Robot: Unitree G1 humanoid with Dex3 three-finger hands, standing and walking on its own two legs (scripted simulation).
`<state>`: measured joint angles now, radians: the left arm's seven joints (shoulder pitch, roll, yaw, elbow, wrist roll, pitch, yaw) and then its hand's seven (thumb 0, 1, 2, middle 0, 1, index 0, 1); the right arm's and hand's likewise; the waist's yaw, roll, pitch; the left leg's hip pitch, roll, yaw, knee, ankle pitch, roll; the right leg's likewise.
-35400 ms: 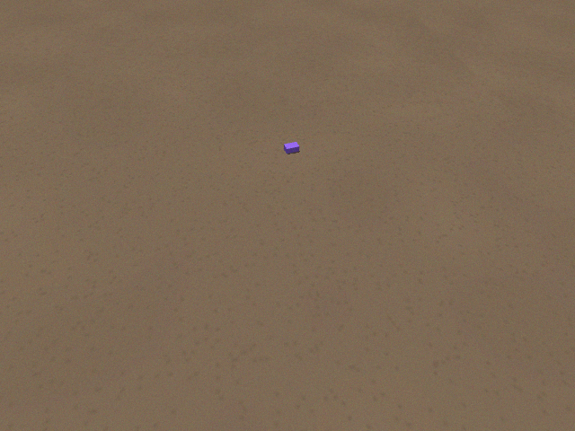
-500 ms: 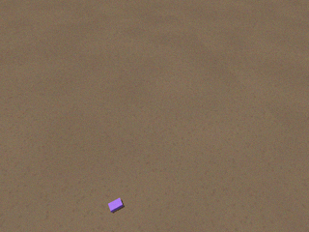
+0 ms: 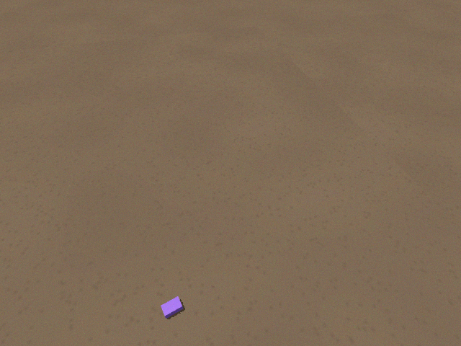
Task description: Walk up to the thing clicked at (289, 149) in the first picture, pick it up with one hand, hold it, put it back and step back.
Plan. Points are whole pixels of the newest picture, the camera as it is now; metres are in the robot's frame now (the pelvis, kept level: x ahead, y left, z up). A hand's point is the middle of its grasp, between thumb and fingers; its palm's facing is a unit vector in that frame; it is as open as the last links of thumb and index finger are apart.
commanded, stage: stand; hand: left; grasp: from above
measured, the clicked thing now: (172, 307) +0.42 +0.23 -0.76
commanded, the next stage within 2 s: step back in 1.42 s
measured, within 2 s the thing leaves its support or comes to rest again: neither
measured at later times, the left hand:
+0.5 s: hand out of the picture +0.08 +0.21 -0.16, palm faces -0.02 -0.96 -0.29, open 7.4 cm
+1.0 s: hand out of the picture +0.10 +0.23 -0.16, palm faces -0.02 -0.94 -0.33, open 7.4 cm
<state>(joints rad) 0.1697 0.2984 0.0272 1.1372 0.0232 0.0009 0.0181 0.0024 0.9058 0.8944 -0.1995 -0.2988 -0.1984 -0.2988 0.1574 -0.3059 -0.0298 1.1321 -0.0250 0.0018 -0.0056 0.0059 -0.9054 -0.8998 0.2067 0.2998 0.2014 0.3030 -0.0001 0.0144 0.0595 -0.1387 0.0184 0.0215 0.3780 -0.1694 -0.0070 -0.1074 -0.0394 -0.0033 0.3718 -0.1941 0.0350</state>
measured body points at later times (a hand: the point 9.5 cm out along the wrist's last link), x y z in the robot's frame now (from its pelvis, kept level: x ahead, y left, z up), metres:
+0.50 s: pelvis +0.02 -0.01 +0.00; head +0.02 -0.01 +0.45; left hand +0.08 +0.26 -0.14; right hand +0.07 -0.28 -0.15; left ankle +0.03 +0.12 -0.75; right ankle +0.01 -0.14 -0.75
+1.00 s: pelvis +0.02 -0.01 +0.00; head +0.03 -0.01 +0.45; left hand +0.10 +0.28 -0.13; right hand +0.08 -0.30 -0.14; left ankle +0.03 +0.12 -0.75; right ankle +0.01 -0.14 -0.75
